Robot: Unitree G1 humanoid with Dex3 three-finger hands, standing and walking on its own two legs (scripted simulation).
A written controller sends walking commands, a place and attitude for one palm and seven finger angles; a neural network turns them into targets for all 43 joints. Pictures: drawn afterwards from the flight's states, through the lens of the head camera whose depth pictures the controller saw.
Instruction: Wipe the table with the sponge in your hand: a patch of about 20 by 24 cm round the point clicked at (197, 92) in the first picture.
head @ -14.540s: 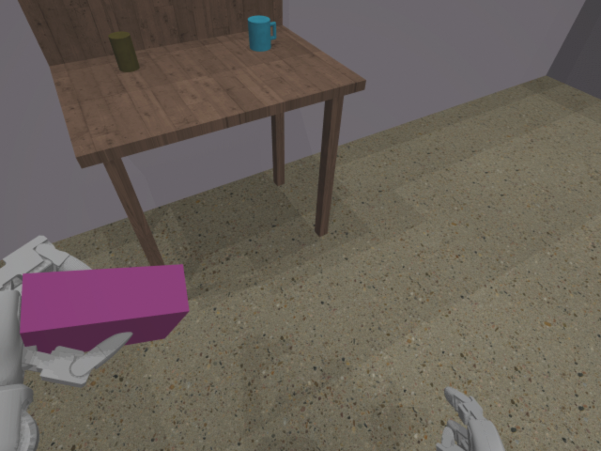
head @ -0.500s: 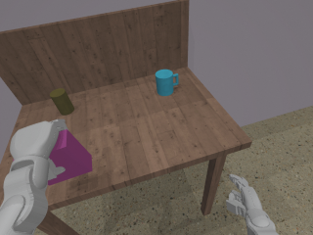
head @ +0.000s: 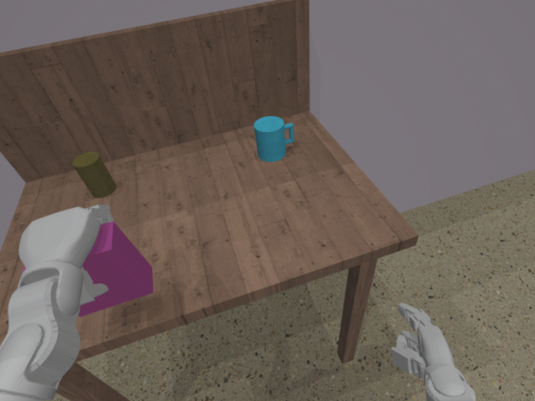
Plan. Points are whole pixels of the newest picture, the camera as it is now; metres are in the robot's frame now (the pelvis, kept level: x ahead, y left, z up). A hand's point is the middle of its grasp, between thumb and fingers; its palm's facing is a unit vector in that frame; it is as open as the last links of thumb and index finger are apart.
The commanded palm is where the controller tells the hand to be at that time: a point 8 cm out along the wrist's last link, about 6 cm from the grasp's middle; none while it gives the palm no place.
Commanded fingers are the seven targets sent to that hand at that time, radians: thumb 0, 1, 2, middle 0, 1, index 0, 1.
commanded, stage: move the sponge above the wiping area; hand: left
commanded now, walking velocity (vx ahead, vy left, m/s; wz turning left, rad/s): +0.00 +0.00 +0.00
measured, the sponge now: (103, 278) +0.24 +0.30 +0.07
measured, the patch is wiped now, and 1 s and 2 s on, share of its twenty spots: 0.00 0.00 0.00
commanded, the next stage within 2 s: lower the sponge onto the table in 1.98 s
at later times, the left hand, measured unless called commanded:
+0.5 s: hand (92, 257) +0.25 +0.31 +0.12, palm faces +0.07 -0.07 -1.00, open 9.1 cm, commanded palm +0.22 +0.29 +0.18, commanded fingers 0.00 0.10 1.30 -1.20 -1.60 -1.20 -1.60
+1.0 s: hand (109, 254) +0.27 +0.29 +0.10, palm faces +0.05 -0.08 -1.00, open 9.1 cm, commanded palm +0.24 +0.29 +0.17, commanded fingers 0.00 0.10 1.30 -1.20 -1.60 -1.20 -1.60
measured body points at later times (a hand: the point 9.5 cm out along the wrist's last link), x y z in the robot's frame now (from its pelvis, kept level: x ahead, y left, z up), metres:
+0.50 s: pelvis +0.01 +0.01 +0.00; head -0.01 -0.04 +0.45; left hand +0.24 +0.30 +0.17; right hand +0.26 -0.19 -0.08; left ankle +0.00 +0.12 -0.74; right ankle +0.03 -0.09 -0.74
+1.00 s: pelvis +0.01 +0.01 +0.00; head +0.00 -0.04 +0.45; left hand +0.26 +0.29 +0.16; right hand +0.27 -0.19 -0.08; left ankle +0.00 +0.12 -0.74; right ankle +0.03 -0.09 -0.74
